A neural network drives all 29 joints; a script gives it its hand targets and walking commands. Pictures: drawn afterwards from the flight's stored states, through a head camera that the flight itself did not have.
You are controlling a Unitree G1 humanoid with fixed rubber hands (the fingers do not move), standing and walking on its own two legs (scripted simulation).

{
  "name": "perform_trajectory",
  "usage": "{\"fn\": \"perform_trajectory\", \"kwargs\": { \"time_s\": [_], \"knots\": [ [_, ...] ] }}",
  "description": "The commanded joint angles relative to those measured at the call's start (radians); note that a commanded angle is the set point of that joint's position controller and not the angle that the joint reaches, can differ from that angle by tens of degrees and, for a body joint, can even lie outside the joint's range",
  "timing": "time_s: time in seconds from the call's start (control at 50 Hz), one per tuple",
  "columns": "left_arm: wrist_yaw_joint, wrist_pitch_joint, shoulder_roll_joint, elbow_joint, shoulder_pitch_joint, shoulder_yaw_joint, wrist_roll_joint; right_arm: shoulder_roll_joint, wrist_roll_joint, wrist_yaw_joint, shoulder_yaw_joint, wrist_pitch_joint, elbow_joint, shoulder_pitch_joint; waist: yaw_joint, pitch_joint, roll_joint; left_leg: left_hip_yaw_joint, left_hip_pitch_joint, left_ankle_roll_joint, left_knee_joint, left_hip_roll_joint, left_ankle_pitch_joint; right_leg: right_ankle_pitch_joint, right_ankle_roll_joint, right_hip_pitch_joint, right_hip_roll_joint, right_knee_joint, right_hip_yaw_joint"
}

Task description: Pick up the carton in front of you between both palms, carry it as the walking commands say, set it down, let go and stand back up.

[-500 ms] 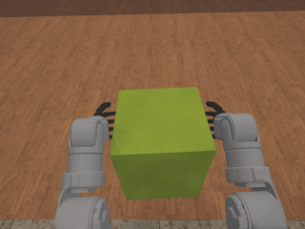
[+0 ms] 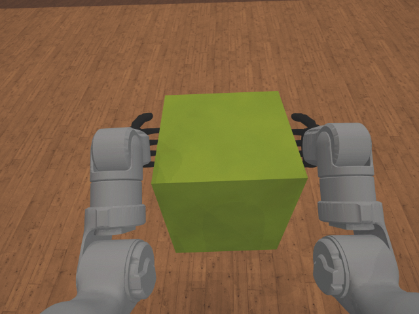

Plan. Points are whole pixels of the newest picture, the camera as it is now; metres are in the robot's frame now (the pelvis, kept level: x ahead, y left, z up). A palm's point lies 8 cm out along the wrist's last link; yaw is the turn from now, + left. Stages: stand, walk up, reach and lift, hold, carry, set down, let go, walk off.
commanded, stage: carry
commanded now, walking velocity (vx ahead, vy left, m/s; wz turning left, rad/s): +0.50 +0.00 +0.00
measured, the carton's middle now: (224, 176) +0.37 -0.01 +0.08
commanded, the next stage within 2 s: none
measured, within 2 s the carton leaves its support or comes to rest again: neither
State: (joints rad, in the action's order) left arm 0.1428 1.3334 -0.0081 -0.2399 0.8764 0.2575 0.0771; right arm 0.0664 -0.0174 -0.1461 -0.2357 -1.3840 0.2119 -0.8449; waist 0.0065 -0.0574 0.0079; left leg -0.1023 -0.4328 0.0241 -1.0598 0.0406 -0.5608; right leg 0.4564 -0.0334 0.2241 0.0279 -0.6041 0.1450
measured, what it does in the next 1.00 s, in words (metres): climbs: left foot, then right foot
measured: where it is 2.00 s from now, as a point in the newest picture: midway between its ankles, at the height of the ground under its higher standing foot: (207, 151)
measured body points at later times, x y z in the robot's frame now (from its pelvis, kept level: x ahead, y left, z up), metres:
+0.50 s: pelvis +0.27 +0.04 +0.02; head +0.35 +0.05 +0.46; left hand +0.69 +0.16 +0.16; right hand +0.66 -0.14 +0.16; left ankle +0.24 +0.08 -0.72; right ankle +0.34 -0.10 -0.62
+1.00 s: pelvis +0.57 +0.01 +0.04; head +0.62 +0.01 +0.49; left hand +0.95 +0.19 +0.20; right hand +0.98 -0.11 +0.20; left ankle +0.65 +0.15 -0.60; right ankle +0.57 -0.04 -0.69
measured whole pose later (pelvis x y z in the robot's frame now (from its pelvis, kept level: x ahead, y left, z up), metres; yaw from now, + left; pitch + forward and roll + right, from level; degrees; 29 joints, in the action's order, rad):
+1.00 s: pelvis +0.57 +0.01 +0.04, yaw +1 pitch +4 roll +0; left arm 0.16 1.30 0.00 -0.05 0.87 0.27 0.02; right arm 0.00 -0.09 -0.11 -0.31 -1.36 0.01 -0.86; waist 0.09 0.03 0.00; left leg -0.01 -0.79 0.03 -1.14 0.07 -0.34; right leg 0.35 -0.11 0.31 -0.05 -0.48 0.13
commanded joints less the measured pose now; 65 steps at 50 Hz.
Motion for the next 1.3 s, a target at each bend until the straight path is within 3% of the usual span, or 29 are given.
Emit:
{"fn": "perform_trajectory", "kwargs": {
  "time_s": [0.0, 0.06, 0.1, 0.14, 0.16, 0.18, 0.2, 0.22, 0.24, 0.3, 0.34, 0.44, 0.58, 0.62, 0.64, 0.66, 0.68, 0.7, 0.72, 0.76, 0.8, 0.94, 1.1, 1.16, 1.18, 1.2, 1.22, 1.26, 1.28],
  "knots": [
    [-0.210, -0.007, 1.085, 0.237, 0.812, -0.507, -0.472, -1.175, 0.446, 0.209, 0.516, 0.067, -0.207, -0.919, 0.105, -0.340, -0.121, 0.023, -0.620, 0.034, -0.093, -0.006, -0.056, -0.860, -0.187, -0.765, 0.297, 0.120, -0.428],
    [-0.210, 0.004, 1.081, 0.337, 0.830, -0.551, -0.510, -1.112, 0.375, 0.180, 0.493, 0.059, -0.235, -0.831, 0.090, -0.372, -0.138, 0.011, -0.434, 0.028, 0.134, -0.023, 0.165, -0.814, -0.126, -0.637, 0.223, 0.155, -0.270],
    [-0.221, 0.009, 1.080, 0.333, 0.800, -0.574, -0.511, -1.067, 0.317, 0.167, 0.481, 0.054, -0.225, -0.759, 0.057, -0.367, -0.175, -0.050, -0.172, 0.025, 0.394, -0.078, 0.343, -0.964, -0.079, -0.456, 0.149, 0.139, -0.120],
    [-0.235, 0.006, 1.078, 0.303, 0.765, -0.589, -0.504, -1.033, 0.280, 0.169, 0.483, 0.054, -0.205, -0.705, -0.035, -0.446, -0.192, -0.156, 0.207, 0.038, 0.524, -0.165, 0.500, -1.231, -0.041, -0.303, 0.136, -0.037, -0.039],
    [-0.241, 0.001, 1.080, 0.288, 0.760, -0.600, -0.496, -1.033, 0.280, 0.178, 0.492, 0.057, -0.202, -0.692, -0.114, -0.513, -0.150, -0.145, 0.455, 0.048, 0.595, -0.128, 0.593, -1.112, -0.012, -0.194, 0.124, -0.206, 0.006],
    [-0.248, -0.003, 1.079, 0.273, 0.761, -0.612, -0.485, -1.039, 0.294, 0.191, 0.507, 0.062, -0.208, -0.695, -0.140, -0.526, -0.046, -0.006, 0.682, 0.045, 0.553, -0.028, 0.537, -0.642, -0.009, 0.048, 0.081, -0.364, -0.049],
    [-0.253, 0.001, 1.086, 0.241, 0.732, -0.617, -0.480, -1.027, 0.301, 0.201, 0.517, 0.063, -0.191, -0.720, -0.070, -0.613, 0.229, 0.458, 0.864, 0.142, 0.534, 0.270, 0.750, 0.082, 0.019, 0.277, -0.035, -0.596, -0.090],
    [-0.247, 0.004, 1.057, 0.227, 0.718, -0.613, -0.455, -1.033, 0.306, 0.211, 0.529, 0.065, -0.172, -0.703, -0.088, -0.656, 0.292, 0.683, 0.901, 0.264, 0.617, 0.317, 0.657, 0.092, 0.005, 0.402, -0.097, -0.804, -0.175],
    [-0.239, 0.001, 1.060, 0.238, 0.739, -0.614, -0.449, -1.058, 0.331, 0.222, 0.545, 0.069, -0.205, -0.721, -0.089, -0.591, 0.214, 0.614, 0.843, 0.270, 0.624, 0.306, 0.605, 0.056, -0.018, 0.482, -0.050, -0.864, -0.202],
    [-0.217, -0.014, 1.072, 0.283, 0.722, -0.613, -0.417, -1.143, 0.425, 0.250, 0.609, 0.073, -0.340, -0.851, -0.062, -0.475, 0.036, 0.411, 0.668, 0.167, 0.648, 0.212, 0.713, -0.076, -0.019, 0.496, 0.011, -0.720, -0.166],
    [-0.199, -0.020, 1.066, 0.319, 0.700, -0.611, -0.393, -1.158, 0.460, 0.256, 0.627, 0.077, -0.391, -0.886, -0.060, -0.513, 0.086, 0.383, 0.681, 0.184, 0.640, 0.230, 0.756, -0.078, -0.013, 0.509, 0.011, -0.701, -0.150],
    [-0.173, -0.028, 0.994, 0.342, 0.620, -0.616, -0.343, -1.107, 0.472, 0.260, 0.645, 0.072, -0.429, -0.844, -0.081, -0.492, 0.075, 0.282, 0.740, 0.195, 0.625, 0.191, 0.876, -0.128, -0.007, 0.672, 0.013, -0.594, -0.090],
    [-0.196, -0.001, 0.968, 0.203, 0.590, -0.613, -0.337, -1.064, 0.432, 0.280, 0.614, 0.054, -0.243, -0.752, -0.087, -0.359, 0.106, 0.136, 0.660, 0.176, 0.628, 0.125, 1.086, -0.314, -0.032, 0.538, -0.050, -0.145, 0.037],
    [-0.208, 0.000, 0.990, 0.148, 0.590, -0.601, -0.349, -1.080, 0.415, 0.287, 0.589, 0.058, -0.176, -0.732, -0.037, -0.371, 0.160, 0.055, 0.579, 0.125, 0.533, 0.109, 1.407, -0.323, -0.058, 0.296, -0.127, -0.022, 0.108],
    [-0.216, -0.004, 1.008, 0.131, 0.594, -0.595, -0.360, -1.089, 0.409, 0.289, 0.578, 0.062, -0.160, -0.739, 0.028, -0.423, 0.176, 0.012, 0.516, 0.086, 0.380, 0.110, 1.440, -0.332, -0.069, 0.097, -0.139, 0.056, 0.109],
    [-0.226, -0.012, 1.025, 0.132, 0.615, -0.590, -0.376, -1.100, 0.410, 0.290, 0.575, 0.068, -0.153, -0.761, 0.086, -0.499, 0.120, -0.023, 0.377, 0.054, 0.196, 0.093, 1.225, -0.361, -0.073, -0.164, -0.097, 0.105, 0.064],
    [-0.236, -0.018, 1.037, 0.127, 0.627, -0.582, -0.397, -1.105, 0.407, 0.291, 0.574, 0.072, -0.153, -0.781, 0.099, -0.555, -0.023, 0.008, 0.149, 0.043, 0.028, 0.028, 0.697, -0.334, -0.097, -0.396, 0.114, 0.075, -0.253],
    [-0.242, -0.029, 1.035, 0.128, 0.646, -0.589, -0.408, -1.123, 0.392, 0.282, 0.564, 0.071, -0.169, -0.772, 0.086, -0.620, -0.333, 0.068, -0.169, 0.001, -0.311, -0.165, 0.080, -0.358, -0.298, -0.579, 0.312, 0.197, -0.753],
    [-0.249, -0.028, 1.074, 0.139, 0.653, -0.589, -0.443, -1.102, 0.371, 0.265, 0.549, 0.074, -0.179, -0.800, 0.081, -0.580, -0.227, 0.170, -0.264, 0.039, -0.439, -0.108, 0.087, -0.324, -0.308, -0.554, 0.301, 0.217, -0.752],
    [-0.258, -0.031, 1.135, 0.234, 0.758, -0.629, -0.521, -1.079, 0.349, 0.234, 0.522, 0.080, -0.231, -0.807, 0.067, -0.501, -0.051, 0.150, -0.318, 0.054, -0.418, -0.052, 0.146, -0.413, -0.245, -0.430, 0.251, 0.183, -0.565],
    [-0.260, -0.029, 1.167, 0.308, 0.840, -0.652, -0.571, -1.048, 0.316, 0.207, 0.497, 0.080, -0.260, -0.782, 0.049, -0.490, -0.011, 0.147, -0.292, 0.051, -0.315, -0.015, 0.184, -0.360, -0.201, -0.345, 0.222, 0.207, -0.478],
    [-0.247, -0.005, 1.089, 0.296, 0.766, -0.625, -0.544, -0.988, 0.266, 0.177, 0.511, 0.063, -0.242, -0.712, 0.063, -0.470, -0.070, 0.085, -0.445, 0.000, -0.107, 0.035, 0.215, -0.444, -0.237, -0.391, 0.225, 0.226, -0.372],
    [-0.265, -0.006, 1.065, 0.162, 0.700, -0.579, -0.471, -1.080, 0.328, 0.216, 0.555, 0.054, -0.139, -0.755, 0.072, -0.351, -0.175, -0.052, -0.284, 0.020, 0.322, -0.028, 0.318, -0.736, -0.157, -0.363, 0.159, 0.181, -0.176],
    [-0.260, -0.006, 1.058, 0.129, 0.672, -0.552, -0.454, -1.093, 0.351, 0.224, 0.535, 0.058, -0.099, -0.736, -0.040, -0.457, -0.148, -0.144, 0.218, 0.060, 0.526, -0.124, 0.352, -0.963, -0.062, -0.193, 0.119, -0.132, -0.027],
    [-0.260, -0.006, 1.053, 0.120, 0.672, -0.546, -0.445, -1.095, 0.355, 0.229, 0.522, 0.063, -0.084, -0.705, -0.101, -0.546, -0.039, 0.092, 0.494, 0.089, 0.548, 0.037, 0.231, -0.655, -0.017, 0.005, 0.101, -0.330, -0.027],
    [-0.262, -0.005, 1.079, 0.122, 0.684, -0.540, -0.443, -1.074, 0.348, 0.230, 0.508, 0.076, -0.088, -0.720, -0.096, -0.608, 0.275, 0.651, 0.704, 0.243, 0.649, 0.282, 0.244, -0.233, 0.029, 0.334, -0.057, -0.570, -0.054],
    [-0.258, -0.010, 1.079, 0.140, 0.737, -0.554, -0.444, -1.106, 0.364, 0.233, 0.522, 0.078, -0.105, -0.746, -0.098, -0.557, 0.282, 0.759, 0.749, 0.282, 0.697, 0.302, 0.412, 0.043, 0.012, 0.511, -0.108, -0.753, -0.145],
    [-0.240, -0.018, 1.075, 0.182, 0.746, -0.542, -0.437, -1.153, 0.429, 0.241, 0.557, 0.083, -0.209, -0.836, -0.092, -0.503, 0.062, 0.554, 0.672, 0.254, 0.596, 0.274, 0.620, 0.005, -0.020, 0.593, -0.029, -0.851, -0.177],
    [-0.229, -0.022, 1.057, 0.205, 0.751, -0.527, -0.426, -1.162, 0.456, 0.243, 0.567, 0.089, -0.265, -0.891, -0.079, -0.483, 0.024, 0.486, 0.614, 0.222, 0.602, 0.254, 0.606, -0.033, -0.023, 0.588, -0.001, -0.804, -0.183]
  ]
}}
